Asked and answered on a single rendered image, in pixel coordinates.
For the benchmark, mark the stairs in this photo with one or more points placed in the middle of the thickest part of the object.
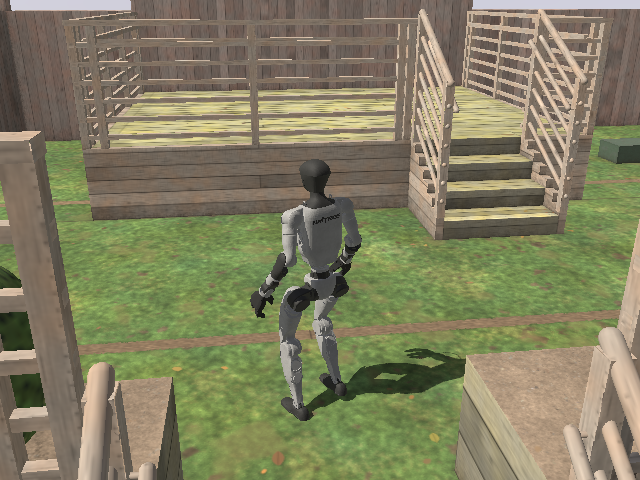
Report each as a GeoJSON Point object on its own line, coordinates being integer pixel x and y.
{"type": "Point", "coordinates": [490, 192]}

